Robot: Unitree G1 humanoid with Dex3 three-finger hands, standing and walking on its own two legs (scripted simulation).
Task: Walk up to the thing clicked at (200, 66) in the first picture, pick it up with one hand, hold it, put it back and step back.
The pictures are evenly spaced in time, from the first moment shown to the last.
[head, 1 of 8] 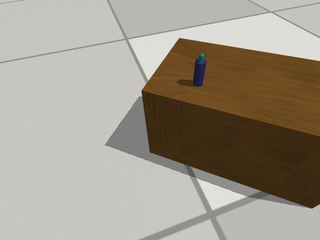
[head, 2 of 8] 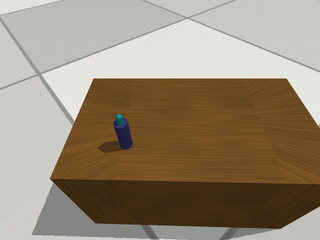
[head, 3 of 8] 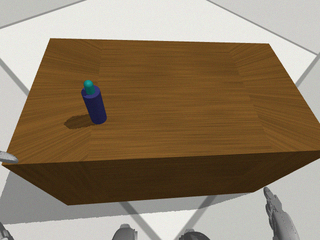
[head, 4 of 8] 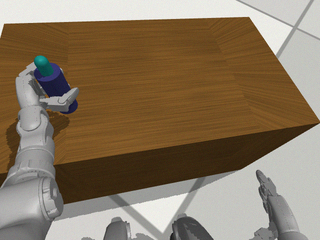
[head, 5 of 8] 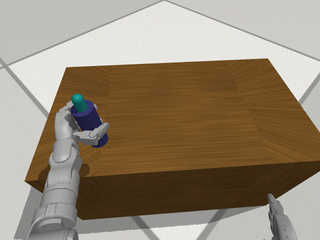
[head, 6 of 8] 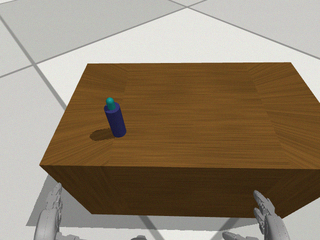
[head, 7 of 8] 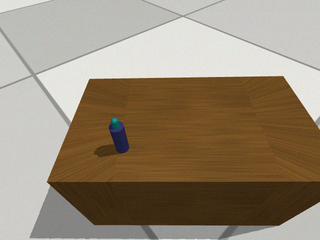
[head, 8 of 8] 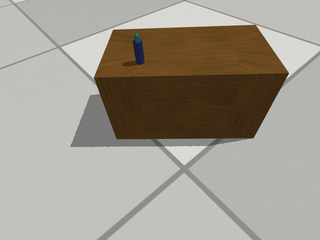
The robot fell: no
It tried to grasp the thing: yes
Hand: left
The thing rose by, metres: 0.24
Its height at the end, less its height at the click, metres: +0.00
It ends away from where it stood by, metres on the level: 0.01
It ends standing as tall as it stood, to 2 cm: yes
